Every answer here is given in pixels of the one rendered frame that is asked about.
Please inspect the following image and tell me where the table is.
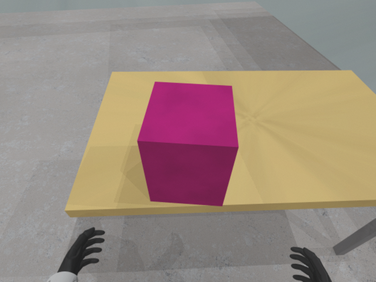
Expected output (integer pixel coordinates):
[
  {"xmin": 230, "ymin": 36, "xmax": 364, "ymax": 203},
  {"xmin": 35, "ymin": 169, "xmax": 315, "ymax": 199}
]
[{"xmin": 65, "ymin": 70, "xmax": 376, "ymax": 256}]

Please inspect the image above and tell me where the robot left hand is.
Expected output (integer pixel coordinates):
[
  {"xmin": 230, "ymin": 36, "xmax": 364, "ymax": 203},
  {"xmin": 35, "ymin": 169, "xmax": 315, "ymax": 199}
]
[{"xmin": 57, "ymin": 227, "xmax": 105, "ymax": 275}]

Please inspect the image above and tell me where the carton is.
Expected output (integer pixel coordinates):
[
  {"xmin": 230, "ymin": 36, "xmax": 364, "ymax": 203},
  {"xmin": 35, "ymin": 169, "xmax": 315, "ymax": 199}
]
[{"xmin": 137, "ymin": 82, "xmax": 239, "ymax": 206}]

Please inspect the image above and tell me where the robot right hand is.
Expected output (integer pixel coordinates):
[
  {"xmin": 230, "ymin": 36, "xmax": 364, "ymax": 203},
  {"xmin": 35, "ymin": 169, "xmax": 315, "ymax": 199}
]
[{"xmin": 290, "ymin": 247, "xmax": 332, "ymax": 282}]

